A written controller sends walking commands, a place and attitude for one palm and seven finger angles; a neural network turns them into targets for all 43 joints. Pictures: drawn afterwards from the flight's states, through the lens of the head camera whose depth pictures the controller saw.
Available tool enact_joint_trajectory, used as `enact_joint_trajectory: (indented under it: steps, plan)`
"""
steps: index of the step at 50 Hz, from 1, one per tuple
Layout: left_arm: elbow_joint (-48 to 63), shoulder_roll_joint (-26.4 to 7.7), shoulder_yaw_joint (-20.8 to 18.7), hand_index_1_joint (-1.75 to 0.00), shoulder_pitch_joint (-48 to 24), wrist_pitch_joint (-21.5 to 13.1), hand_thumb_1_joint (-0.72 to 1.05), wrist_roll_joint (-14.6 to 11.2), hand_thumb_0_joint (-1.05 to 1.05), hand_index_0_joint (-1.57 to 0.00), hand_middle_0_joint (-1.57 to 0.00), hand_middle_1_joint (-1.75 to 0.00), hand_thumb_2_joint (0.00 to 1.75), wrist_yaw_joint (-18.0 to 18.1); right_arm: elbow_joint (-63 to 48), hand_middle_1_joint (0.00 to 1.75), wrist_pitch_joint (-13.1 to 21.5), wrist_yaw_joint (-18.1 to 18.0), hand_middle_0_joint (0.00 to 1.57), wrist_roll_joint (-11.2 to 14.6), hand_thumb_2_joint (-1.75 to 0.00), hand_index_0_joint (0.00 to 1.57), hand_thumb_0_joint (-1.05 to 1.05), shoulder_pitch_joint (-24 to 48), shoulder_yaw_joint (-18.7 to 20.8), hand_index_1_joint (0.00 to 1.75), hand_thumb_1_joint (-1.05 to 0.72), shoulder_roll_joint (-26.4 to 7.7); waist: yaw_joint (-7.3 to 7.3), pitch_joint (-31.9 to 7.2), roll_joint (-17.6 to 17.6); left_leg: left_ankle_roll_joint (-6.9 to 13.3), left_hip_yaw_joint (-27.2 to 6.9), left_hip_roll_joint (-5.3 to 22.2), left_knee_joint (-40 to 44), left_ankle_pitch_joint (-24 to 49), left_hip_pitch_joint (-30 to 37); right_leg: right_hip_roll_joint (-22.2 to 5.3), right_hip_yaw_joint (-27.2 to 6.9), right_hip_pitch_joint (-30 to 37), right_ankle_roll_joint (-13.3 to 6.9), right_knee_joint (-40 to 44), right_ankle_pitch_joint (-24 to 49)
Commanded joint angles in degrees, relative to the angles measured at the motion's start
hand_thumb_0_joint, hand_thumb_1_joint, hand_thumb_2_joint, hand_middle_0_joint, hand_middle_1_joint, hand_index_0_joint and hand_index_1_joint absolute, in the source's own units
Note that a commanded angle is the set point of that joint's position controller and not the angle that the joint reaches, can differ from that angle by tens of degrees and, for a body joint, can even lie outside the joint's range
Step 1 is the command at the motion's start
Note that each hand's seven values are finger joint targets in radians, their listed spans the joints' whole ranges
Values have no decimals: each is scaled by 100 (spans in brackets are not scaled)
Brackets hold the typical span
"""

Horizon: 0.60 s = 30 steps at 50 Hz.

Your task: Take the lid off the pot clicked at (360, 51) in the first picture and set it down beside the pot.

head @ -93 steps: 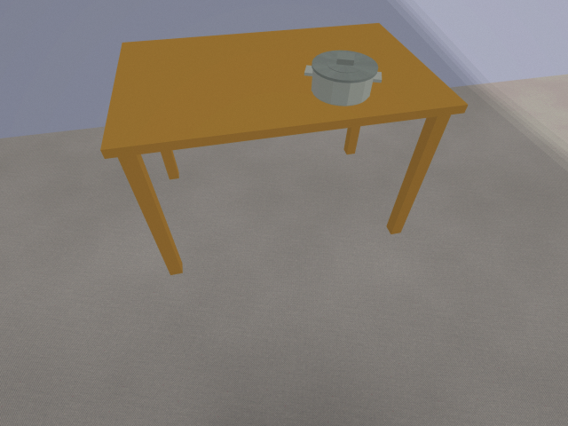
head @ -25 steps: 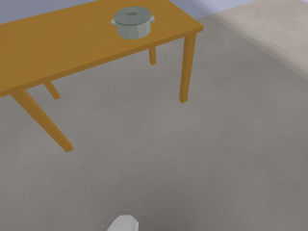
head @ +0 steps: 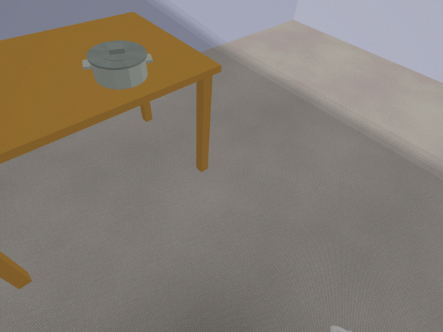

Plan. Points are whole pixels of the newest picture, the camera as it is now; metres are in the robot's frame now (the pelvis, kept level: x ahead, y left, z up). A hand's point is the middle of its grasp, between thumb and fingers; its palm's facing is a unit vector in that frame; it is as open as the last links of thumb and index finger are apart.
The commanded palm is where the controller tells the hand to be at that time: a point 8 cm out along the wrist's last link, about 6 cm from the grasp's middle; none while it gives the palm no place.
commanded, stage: walk to a spot facing it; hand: left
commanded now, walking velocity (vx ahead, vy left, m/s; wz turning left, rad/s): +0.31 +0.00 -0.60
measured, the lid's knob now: (116, 48) +0.95 +0.48 +0.01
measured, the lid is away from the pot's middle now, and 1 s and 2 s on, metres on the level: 0.00 0.00 0.00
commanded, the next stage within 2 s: turn to face it in 1.38 s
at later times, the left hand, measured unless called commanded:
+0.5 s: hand (206, 233) +0.39 +0.07 -0.19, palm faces -0.36 -0.92 -0.14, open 7.4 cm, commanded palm none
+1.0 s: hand (189, 213) +0.45 +0.13 -0.19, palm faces -0.35 -0.92 -0.17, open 7.4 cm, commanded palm none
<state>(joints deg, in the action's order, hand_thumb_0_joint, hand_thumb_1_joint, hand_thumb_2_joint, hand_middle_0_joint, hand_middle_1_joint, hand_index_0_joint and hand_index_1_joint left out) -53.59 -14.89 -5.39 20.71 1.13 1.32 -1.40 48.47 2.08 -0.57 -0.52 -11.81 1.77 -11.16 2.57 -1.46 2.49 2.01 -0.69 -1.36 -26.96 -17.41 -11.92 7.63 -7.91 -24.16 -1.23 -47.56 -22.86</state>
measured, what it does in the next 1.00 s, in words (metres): walks ahead, turning right: right foot, then left foot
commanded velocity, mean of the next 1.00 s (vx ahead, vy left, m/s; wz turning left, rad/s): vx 0.34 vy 0.00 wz -0.44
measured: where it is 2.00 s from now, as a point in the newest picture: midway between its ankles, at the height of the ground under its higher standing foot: (259, 267)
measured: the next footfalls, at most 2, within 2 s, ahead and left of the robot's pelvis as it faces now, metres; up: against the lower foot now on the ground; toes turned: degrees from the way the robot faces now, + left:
right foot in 0.42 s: +0.30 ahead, -0.13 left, +0.00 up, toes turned -23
left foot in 0.94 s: +0.58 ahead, -0.02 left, +0.00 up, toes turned -20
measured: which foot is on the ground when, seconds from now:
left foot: down 0.00-0.40, up 0.42-0.92, down 0.94-1.00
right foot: up 0.00-0.40, down 0.42-0.96, up 0.98-1.00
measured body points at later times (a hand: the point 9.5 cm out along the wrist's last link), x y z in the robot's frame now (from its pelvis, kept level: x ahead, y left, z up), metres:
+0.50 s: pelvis +0.20 -0.05 -0.03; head +0.25 -0.05 +0.41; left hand +0.41 +0.12 -0.18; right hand +0.02 -0.22 -0.16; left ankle +0.06 +0.10 -0.62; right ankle +0.27 -0.11 -0.74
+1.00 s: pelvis +0.43 -0.06 -0.02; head +0.45 -0.05 +0.43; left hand +0.47 +0.18 -0.18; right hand +0.47 -0.33 -0.13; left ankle +0.54 -0.01 -0.74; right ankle +0.28 -0.11 -0.69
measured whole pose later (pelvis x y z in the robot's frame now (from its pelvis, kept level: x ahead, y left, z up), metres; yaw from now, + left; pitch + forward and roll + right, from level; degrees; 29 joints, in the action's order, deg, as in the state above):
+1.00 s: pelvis +0.43 -0.06 -0.02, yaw -30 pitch -2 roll -1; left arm -62.0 -10.7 -3.6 26.4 -1.6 0.4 -0.1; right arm 51.1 4.5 0.1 -1.4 -5.4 1.5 -8.8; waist 4.5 2.2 2.3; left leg 2.5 9.4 4.2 -37.0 -13.3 -20.8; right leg 3.0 -2.2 -13.6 -1.9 -55.8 -27.1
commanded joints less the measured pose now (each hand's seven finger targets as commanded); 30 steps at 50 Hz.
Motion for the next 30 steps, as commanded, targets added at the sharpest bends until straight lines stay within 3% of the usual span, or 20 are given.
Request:
enact_joint_trajectory:
  steps: [1,3,5,6,8,11,12,14,17,18,19,20,21,22,23,24,25,27,28,30]
  plan:
    - [616,-370,-116,-30,-511,-241,90,126,0,-20,-20,-30,90,-161,-171,30,221,-77,20,-41,-90,20,0,-545,148,30,-90,-822,-216,743,-702,352,-1343,1763,1828,-390,768,-877,380,-2185,167,-1932,883]
    - [574,-168,-45,-30,-467,-181,90,113,0,-20,-20,-30,90,-188,-3,30,304,-104,20,-5,-90,20,0,-835,62,30,-90,-659,-160,704,-917,75,-537,1491,1603,1235,892,-881,540,-2268,197,-2287,1221]
    - [617,-57,33,-30,-638,-144,90,106,0,-20,-20,-30,90,-183,192,30,368,-141,20,8,-90,20,0,-1281,-1,30,-90,-585,-217,723,-1084,-59,-73,1395,1324,3017,1159,-868,747,-2526,184,-2514,1316]
    - [637,-38,60,-30,-720,-128,90,86,0,-20,-20,-30,90,-185,264,30,379,-157,20,8,-90,20,0,-1364,-21,30,-90,-571,-195,747,-1143,-57,83,1398,1267,3469,1220,-884,837,-2620,183,-2472,1395]
    - [711,15,109,-30,-995,-105,90,65,0,-20,-20,-30,90,-199,392,30,402,-176,20,3,-90,20,0,-1584,-34,30,-90,-557,-235,815,-1003,-83,270,1434,1250,3973,1307,-916,1046,-2676,183,-2147,1621]
    - [855,108,207,-30,-1605,-108,90,37,0,-20,-20,-30,90,-245,560,30,394,-181,20,-35,-90,20,0,-1816,-16,30,-90,-619,-398,986,-1062,121,591,1483,1243,4097,1568,-966,1406,-2574,114,-1030,1761]
    - [890,97,223,-30,-1816,-117,90,31,0,-20,-20,-30,90,-244,639,30,385,-183,20,-43,-90,20,0,-2000,-21,30,-90,-560,-507,1029,-1019,128,620,1506,1250,4299,1622,-914,1498,-2441,79,-733,1766]
    - [932,161,262,-30,-2065,-144,90,17,0,-20,-20,-30,90,-245,743,30,353,-191,20,-63,-90,20,0,-2131,3,30,-90,-629,-558,1049,-1052,134,950,1503,1037,5028,1725,-787,1746,-1962,-71,106,1597]
    - [710,-48,211,-30,-1479,-194,90,20,0,-20,-20,-30,90,-160,849,30,319,-189,20,-55,-90,20,0,-2146,103,30,-90,-893,-279,396,-1188,133,1162,1721,-81,7153,1832,-358,2014,-458,-405,657,1140]
    - [565,-150,150,-30,-963,-227,90,32,0,-20,-20,-30,90,-131,818,30,318,-193,20,-44,-90,20,0,-2002,128,30,-90,-974,5,106,-1226,109,1229,1723,-773,7202,1667,-327,1941,264,-499,913,1127]
    - [331,-327,77,-30,-250,-278,90,55,0,-20,-20,-30,90,-104,753,30,307,-175,20,-19,-90,20,0,-1831,137,30,-90,-1010,344,-251,-1183,56,1288,1631,-1810,6560,1086,-258,1910,1497,-606,1256,1303]
    - [111,-731,-32,-30,514,-334,90,66,0,-20,-20,-30,90,-54,696,30,297,-121,20,72,-90,20,0,-1730,103,30,-90,-857,728,-748,-687,-98,1322,1460,-3558,4237,-361,-1099,924,3282,-1024,1506,1684]
    - [62,-1234,-124,-30,905,-376,90,-8,0,-20,-20,-30,90,15,582,30,326,-107,20,149,-90,20,0,-2020,63,30,-90,-403,566,-1563,529,-368,1129,410,-5836,-1324,-2072,-3002,-2256,4412,-1843,1994,2204]
    - [155,-1314,-165,-30,652,-293,90,-140,0,-20,-20,-30,90,96,389,30,319,-136,20,143,-90,20,0,-1525,105,30,-90,-565,559,-1357,-39,-152,219,543,-6399,-1353,-2469,-3248,-2800,3957,-2042,2751,1453]
    - [168,-1177,-141,-30,238,-236,90,-167,0,-20,-20,-30,90,132,311,30,327,-117,20,80,-90,20,0,-1207,123,30,-90,-421,301,-60,-265,-113,110,883,-6145,-835,-2843,-3124,-2034,2944,-1922,3059,1305]
    - [242,-892,-39,-30,-81,-291,90,-146,0,-20,-20,-30,90,135,416,30,269,-79,20,12,-90,20,0,-1279,102,30,-90,-434,74,-82,-249,-214,47,1038,-5883,-333,-2491,-2751,-1711,2066,-994,3149,1187]
    - [261,-657,47,-30,-427,-350,90,-138,0,-20,-20,-30,90,145,545,30,158,-76,20,-26,-90,20,0,-1360,107,30,-90,-395,-209,222,-322,-256,-7,1136,-5568,-33,-2130,-2457,-1131,1195,-539,3274,1263]
    - [244,-470,95,-30,-632,-440,90,-67,0,-20,-20,-30,90,181,691,30,0,-77,20,-68,-90,20,0,-1598,109,30,-90,-229,-474,352,-444,-296,31,1164,-4988,19,-1667,-2160,-614,391,-573,3436,1519]
    - [244,-482,86,-30,-686,-452,90,-31,0,-20,-20,-30,90,181,685,30,-37,-62,20,-78,-90,20,0,-1681,116,30,-90,-168,-577,359,-344,-349,105,1187,-4663,0,-1645,-2103,-374,238,-967,3455,1516]
    - [162,-441,69,-30,-575,-490,90,-29,0,-20,-20,-30,90,163,611,30,-85,-29,20,-94,-90,20,0,-1424,127,30,-90,-125,-532,422,-138,-457,205,1183,-4177,229,-1814,-1914,-254,149,-1047,3579,1431]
